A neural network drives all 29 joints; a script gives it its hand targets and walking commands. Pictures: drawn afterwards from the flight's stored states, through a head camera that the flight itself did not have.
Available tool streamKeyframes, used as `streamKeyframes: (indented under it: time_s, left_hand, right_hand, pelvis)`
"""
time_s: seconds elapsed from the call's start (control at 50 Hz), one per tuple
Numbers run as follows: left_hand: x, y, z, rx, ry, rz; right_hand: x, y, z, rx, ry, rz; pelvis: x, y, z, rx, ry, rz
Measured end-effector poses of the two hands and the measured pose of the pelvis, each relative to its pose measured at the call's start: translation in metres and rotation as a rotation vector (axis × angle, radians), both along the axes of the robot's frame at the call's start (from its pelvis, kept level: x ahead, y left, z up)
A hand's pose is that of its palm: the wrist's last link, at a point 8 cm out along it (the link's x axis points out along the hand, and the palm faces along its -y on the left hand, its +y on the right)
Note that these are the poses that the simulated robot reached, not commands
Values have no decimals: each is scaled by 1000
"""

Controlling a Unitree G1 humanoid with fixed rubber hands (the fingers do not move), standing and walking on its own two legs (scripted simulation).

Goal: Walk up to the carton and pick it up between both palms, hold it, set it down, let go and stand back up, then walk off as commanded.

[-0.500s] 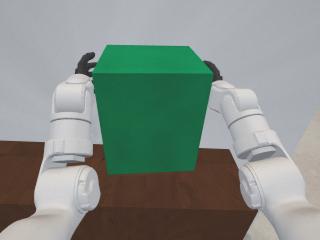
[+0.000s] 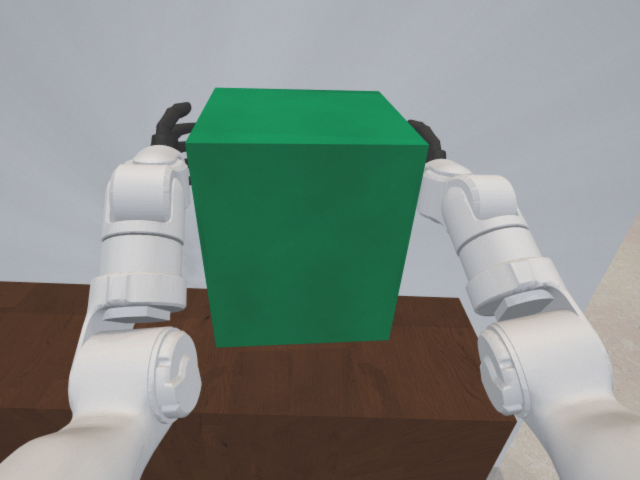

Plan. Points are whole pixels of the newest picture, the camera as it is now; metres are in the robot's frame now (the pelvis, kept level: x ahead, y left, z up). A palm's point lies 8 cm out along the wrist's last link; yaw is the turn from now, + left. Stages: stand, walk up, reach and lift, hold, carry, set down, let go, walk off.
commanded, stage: hold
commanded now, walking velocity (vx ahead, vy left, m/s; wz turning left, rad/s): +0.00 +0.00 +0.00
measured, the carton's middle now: (301, 213) +0.38 +0.01 +0.25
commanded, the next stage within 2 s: set down in 1.44 s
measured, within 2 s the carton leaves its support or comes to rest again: neither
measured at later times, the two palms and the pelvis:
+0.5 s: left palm (166, 165) +0.37 +0.17 +0.31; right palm (428, 178) +0.37 -0.14 +0.30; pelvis +0.00 +0.00 +0.00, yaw +0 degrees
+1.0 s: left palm (165, 164) +0.37 +0.17 +0.31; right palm (426, 178) +0.37 -0.13 +0.30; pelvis +0.00 +0.00 +0.00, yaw +0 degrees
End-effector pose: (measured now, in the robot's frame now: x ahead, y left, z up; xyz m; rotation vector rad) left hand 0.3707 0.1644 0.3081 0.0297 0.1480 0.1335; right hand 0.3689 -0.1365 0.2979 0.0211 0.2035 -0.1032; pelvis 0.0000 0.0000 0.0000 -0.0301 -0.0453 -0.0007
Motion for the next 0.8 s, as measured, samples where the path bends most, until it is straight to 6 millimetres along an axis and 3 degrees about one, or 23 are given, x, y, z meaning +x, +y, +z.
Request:
streamKeyframes:
  time_s: [0.8]
  left_hand:
    - [-2,5,2,-8,-6,8]
  right_hand:
    - [0,5,2,-2,2,6]
  pelvis:
    - [0,1,0,-1,-3,0]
